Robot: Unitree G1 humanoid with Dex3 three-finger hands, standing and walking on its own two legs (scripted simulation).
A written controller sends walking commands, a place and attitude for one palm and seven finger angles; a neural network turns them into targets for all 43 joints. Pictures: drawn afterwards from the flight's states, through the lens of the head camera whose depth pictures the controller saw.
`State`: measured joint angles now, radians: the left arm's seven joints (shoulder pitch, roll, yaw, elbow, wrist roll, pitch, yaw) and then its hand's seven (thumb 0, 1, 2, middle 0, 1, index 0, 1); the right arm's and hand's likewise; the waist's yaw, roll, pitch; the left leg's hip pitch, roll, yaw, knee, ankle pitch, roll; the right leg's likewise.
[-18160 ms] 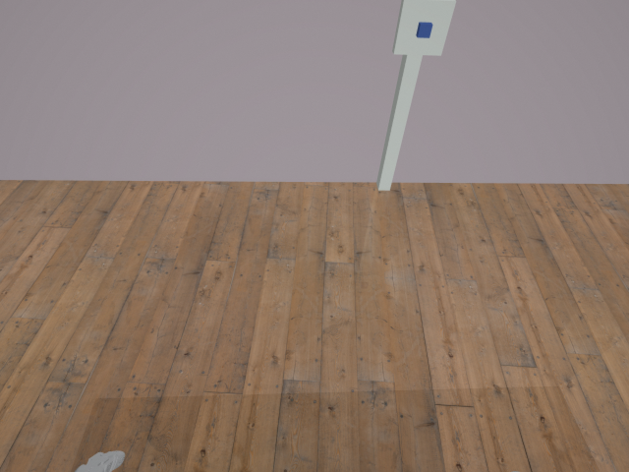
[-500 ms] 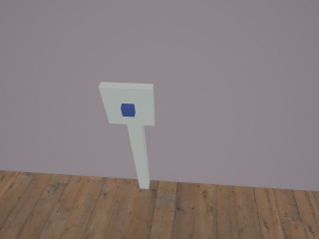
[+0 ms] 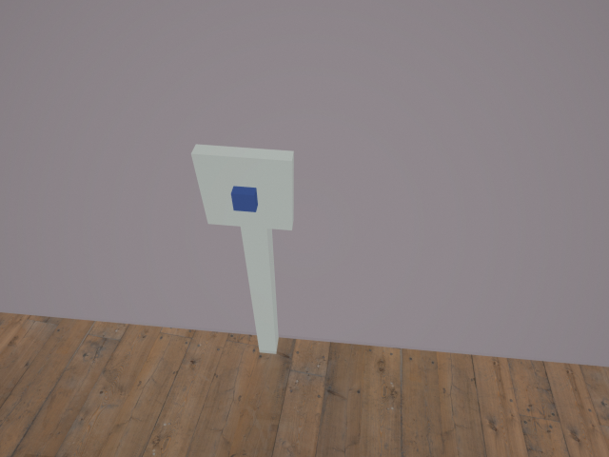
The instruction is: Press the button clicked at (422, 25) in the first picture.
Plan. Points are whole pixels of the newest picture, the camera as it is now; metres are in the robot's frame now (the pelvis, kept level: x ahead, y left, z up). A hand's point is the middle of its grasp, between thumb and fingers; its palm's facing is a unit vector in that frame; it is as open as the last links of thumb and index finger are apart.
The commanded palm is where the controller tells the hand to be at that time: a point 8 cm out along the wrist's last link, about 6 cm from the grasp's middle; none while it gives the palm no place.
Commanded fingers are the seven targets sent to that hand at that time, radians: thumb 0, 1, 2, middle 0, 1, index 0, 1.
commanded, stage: look again from close up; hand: left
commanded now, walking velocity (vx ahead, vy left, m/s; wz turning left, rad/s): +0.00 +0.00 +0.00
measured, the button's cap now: (245, 198) +0.56 +0.14 +0.00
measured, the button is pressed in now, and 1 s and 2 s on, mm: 0 0 0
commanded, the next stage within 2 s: raise the hand and make a fist in 0.58 s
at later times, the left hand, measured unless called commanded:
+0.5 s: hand out of the picture +0.08 +0.24 -0.17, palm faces +0.04 -0.97 -0.26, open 7.4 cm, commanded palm none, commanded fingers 0.00 0.90 0.90 -0.20 -0.30 -0.20 -0.30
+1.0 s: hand (141, 416) +0.18 +0.22 -0.04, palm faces +0.03 -1.00 -0.05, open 6.2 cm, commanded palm +0.12 +0.28 -0.06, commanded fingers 0.00 0.90 0.90 -0.67 -0.81 -0.67 -0.81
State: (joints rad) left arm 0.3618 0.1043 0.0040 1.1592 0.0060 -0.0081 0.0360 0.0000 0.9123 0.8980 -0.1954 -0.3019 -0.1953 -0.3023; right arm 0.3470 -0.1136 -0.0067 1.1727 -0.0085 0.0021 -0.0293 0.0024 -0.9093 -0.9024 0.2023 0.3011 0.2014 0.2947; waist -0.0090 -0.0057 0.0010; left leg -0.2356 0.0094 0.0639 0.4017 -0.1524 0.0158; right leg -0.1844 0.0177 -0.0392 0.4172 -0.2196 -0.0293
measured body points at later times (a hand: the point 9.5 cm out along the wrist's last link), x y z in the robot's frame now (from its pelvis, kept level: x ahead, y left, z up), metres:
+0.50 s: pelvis +0.01 +0.03 +0.00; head +0.00 +0.04 +0.44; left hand +0.08 +0.29 -0.15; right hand +0.08 -0.22 -0.14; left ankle +0.04 +0.11 -0.74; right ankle +0.00 -0.10 -0.74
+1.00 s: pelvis -0.03 +0.01 -0.07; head +0.00 +0.03 +0.38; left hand +0.17 +0.28 -0.04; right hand +0.16 -0.22 -0.12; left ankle +0.04 +0.11 -0.74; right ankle +0.01 -0.10 -0.74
